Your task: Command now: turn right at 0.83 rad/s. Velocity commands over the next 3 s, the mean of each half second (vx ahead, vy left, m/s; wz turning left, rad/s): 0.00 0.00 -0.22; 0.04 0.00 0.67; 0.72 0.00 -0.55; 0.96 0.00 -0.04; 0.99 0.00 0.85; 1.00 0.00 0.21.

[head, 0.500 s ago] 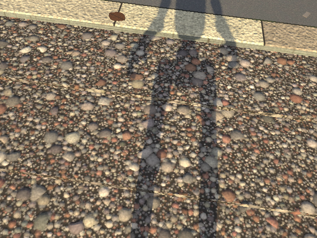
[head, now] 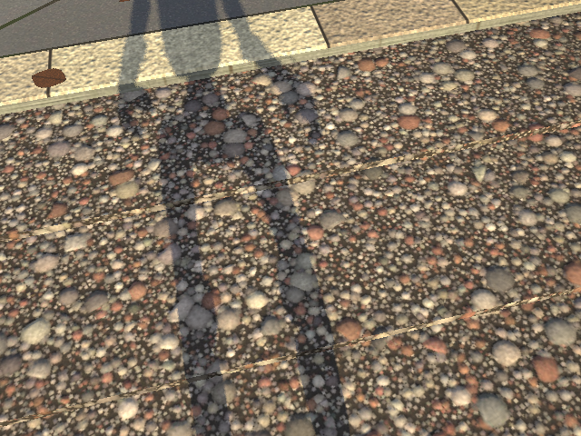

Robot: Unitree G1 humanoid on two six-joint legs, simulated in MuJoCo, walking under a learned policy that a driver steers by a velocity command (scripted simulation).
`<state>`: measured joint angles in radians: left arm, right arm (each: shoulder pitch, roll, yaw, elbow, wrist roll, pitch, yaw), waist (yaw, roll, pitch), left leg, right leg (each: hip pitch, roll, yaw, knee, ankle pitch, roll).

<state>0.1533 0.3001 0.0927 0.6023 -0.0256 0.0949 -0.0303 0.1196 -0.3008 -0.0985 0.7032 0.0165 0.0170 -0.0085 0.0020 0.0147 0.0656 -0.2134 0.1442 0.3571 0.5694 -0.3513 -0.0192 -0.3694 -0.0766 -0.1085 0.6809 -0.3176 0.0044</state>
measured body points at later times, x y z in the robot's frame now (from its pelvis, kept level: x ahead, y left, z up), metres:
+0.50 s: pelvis +0.05 -0.02 +0.01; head +0.08 -0.02 +0.46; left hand +0.27 +0.21 -0.08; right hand +0.14 -0.31 -0.10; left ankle +0.05 +0.11 -0.70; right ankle +0.00 -0.11 -0.73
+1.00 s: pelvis +0.12 +0.01 +0.01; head +0.13 +0.04 +0.46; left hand +0.19 +0.33 -0.09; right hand +0.37 -0.21 -0.05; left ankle +0.05 +0.10 -0.73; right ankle +0.20 -0.11 -0.70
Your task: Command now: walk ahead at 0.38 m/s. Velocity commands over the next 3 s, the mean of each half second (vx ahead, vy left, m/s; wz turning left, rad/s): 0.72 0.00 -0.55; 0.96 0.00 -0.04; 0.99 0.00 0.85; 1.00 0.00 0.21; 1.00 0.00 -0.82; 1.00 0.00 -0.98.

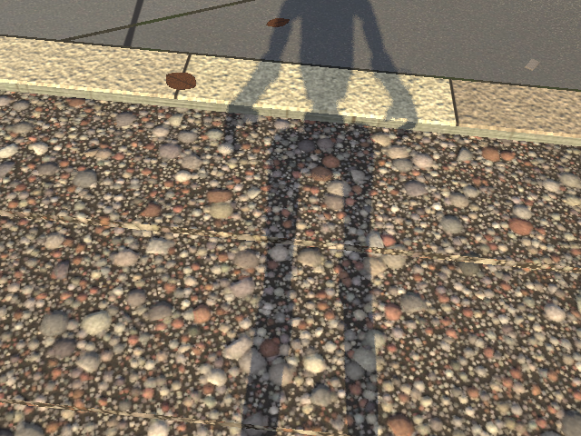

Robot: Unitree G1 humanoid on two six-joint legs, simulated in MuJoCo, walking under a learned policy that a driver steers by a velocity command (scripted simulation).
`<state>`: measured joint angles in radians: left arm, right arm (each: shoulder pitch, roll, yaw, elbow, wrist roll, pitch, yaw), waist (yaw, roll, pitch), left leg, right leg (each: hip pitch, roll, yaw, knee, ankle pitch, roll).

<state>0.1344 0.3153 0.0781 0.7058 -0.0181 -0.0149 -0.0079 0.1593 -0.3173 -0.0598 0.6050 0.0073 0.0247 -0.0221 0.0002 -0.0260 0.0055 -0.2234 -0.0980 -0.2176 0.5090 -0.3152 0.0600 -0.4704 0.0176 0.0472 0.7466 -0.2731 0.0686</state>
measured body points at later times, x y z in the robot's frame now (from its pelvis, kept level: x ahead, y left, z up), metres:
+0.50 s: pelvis +0.28 -0.10 -0.01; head +0.31 -0.15 +0.44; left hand +0.28 +0.17 -0.12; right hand +0.50 -0.38 -0.05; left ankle +0.52 -0.01 -0.70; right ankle +0.05 -0.14 -0.74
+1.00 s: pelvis +0.61 -0.31 +0.01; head +0.60 -0.33 +0.46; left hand +0.82 -0.12 -0.08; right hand +0.57 -0.59 -0.12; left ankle +0.62 -0.15 -0.60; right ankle +0.56 -0.42 -0.71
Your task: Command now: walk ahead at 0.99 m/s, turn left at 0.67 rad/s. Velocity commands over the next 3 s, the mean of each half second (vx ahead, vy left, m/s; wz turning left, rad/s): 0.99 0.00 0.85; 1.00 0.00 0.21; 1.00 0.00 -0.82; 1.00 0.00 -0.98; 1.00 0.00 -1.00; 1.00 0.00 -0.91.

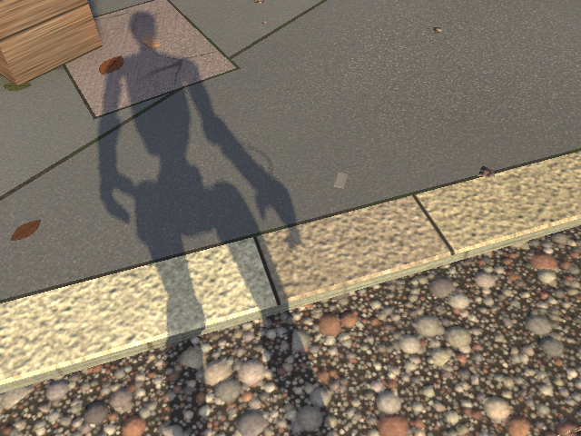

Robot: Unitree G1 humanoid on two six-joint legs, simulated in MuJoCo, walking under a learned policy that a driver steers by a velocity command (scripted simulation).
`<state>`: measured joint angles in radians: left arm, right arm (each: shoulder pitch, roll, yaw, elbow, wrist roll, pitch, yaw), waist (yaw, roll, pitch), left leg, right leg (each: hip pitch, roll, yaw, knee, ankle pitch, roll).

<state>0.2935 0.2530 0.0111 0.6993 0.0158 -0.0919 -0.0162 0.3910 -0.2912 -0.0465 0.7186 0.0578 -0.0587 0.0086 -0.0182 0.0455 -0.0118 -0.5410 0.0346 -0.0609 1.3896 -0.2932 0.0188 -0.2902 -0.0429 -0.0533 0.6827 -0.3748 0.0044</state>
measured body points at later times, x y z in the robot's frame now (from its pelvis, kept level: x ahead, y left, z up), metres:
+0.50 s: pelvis +0.41 +0.08 +0.04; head +0.42 +0.10 +0.49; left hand +0.52 +0.39 -0.01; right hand +0.57 -0.15 -0.07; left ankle +0.40 +0.11 -0.69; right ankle +0.56 -0.10 -0.60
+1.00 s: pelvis +0.78 +0.22 +0.06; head +0.78 +0.25 +0.51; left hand +0.60 +0.43 -0.07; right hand +1.12 +0.20 +0.04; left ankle +0.70 +0.30 -0.68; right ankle +0.87 +0.11 -0.65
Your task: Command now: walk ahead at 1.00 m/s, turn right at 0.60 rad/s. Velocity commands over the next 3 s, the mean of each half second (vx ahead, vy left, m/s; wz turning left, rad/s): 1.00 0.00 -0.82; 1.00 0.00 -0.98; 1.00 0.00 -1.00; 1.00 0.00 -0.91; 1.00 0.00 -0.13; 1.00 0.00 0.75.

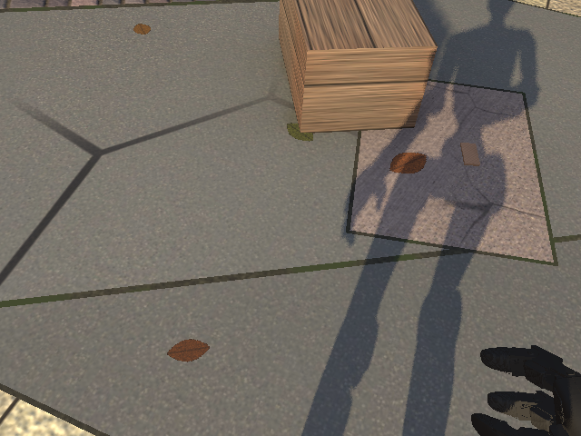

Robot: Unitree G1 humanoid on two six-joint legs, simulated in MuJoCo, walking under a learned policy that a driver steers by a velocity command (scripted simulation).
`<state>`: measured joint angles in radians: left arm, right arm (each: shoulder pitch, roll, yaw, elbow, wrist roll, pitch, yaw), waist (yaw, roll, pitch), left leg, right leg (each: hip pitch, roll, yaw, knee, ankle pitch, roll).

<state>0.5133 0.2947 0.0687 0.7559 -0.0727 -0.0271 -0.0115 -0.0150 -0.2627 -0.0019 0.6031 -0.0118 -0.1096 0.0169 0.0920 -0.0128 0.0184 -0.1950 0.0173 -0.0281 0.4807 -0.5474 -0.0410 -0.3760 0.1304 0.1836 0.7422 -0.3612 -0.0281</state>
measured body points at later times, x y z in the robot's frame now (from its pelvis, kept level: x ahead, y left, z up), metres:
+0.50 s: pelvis +0.35 -0.10 +0.01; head +0.35 -0.12 +0.46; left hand +0.39 +0.12 -0.12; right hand +0.56 -0.38 +0.01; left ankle +0.55 +0.02 -0.65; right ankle +0.23 -0.12 -0.71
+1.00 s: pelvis +0.73 -0.30 +0.00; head +0.72 -0.33 +0.45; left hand +1.06 -0.42 -0.02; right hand +0.46 -0.40 -0.13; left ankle +0.73 -0.11 -0.71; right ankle +0.74 -0.53 -0.63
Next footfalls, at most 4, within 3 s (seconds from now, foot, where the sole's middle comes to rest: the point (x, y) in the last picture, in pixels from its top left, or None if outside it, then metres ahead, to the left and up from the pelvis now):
0.28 right None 0.27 -0.13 -0.75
0.66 left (371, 334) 0.76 -0.14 -0.75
1.14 right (556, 324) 0.85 -0.62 -0.75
1.54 left None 1.15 -0.96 -0.75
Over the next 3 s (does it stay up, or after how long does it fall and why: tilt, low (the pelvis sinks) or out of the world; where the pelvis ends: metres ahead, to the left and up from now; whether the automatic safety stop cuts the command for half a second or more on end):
stays up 0.55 -2.02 0.00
